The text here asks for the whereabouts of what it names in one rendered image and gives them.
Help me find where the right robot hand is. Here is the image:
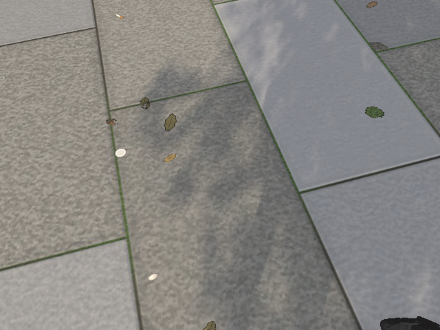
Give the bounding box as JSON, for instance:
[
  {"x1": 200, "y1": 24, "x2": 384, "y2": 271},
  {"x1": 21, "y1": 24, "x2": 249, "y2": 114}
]
[{"x1": 380, "y1": 316, "x2": 440, "y2": 330}]

